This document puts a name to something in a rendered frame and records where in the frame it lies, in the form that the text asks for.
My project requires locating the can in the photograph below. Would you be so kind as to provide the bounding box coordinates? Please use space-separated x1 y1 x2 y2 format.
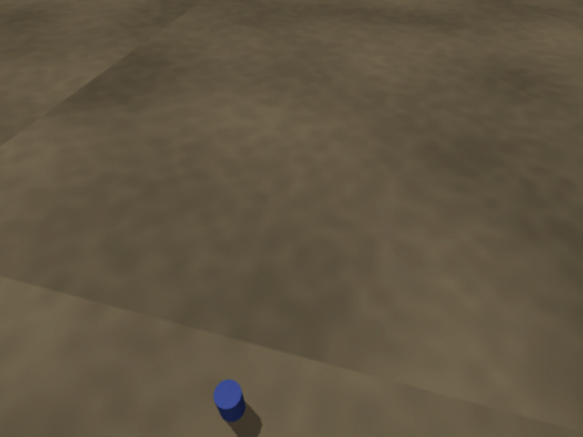
213 380 245 422

